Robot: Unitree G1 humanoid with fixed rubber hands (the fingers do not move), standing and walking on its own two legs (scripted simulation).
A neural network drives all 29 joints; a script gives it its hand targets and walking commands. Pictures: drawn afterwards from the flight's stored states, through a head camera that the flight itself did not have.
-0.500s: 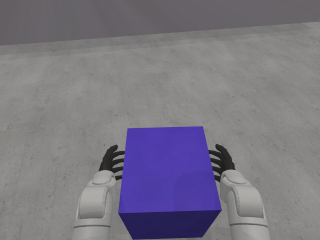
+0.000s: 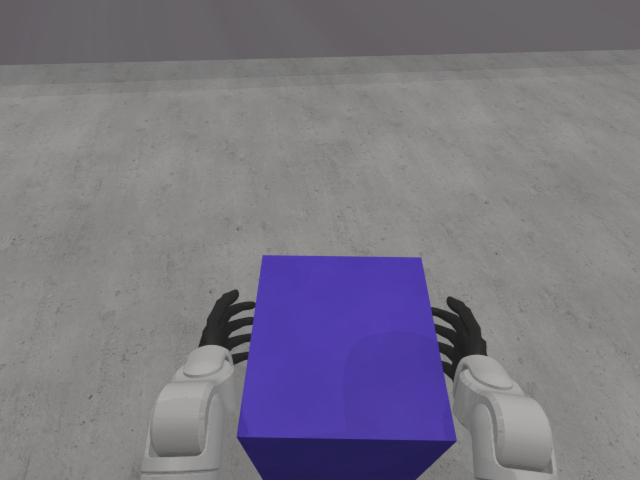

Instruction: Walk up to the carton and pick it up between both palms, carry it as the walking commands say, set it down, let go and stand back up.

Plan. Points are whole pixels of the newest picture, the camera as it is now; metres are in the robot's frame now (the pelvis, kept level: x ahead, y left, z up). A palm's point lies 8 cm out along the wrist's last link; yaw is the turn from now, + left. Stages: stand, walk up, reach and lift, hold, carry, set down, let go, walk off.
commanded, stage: carry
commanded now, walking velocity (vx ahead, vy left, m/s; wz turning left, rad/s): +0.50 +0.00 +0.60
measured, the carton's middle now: (339, 376) +0.26 +0.00 -0.03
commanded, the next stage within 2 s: none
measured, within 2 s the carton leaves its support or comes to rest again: neither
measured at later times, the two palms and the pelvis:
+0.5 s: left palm (142, 221) +0.41 +0.27 +0.10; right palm (348, 185) +0.50 +0.00 +0.10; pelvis +0.23 +0.06 +0.02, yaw +18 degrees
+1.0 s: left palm (53, 128) +0.61 +0.49 +0.09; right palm (220, 92) +0.76 +0.24 +0.10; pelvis +0.47 +0.24 +0.02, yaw +32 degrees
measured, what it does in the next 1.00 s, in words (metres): walks ahead, turning left: left foot, then right foot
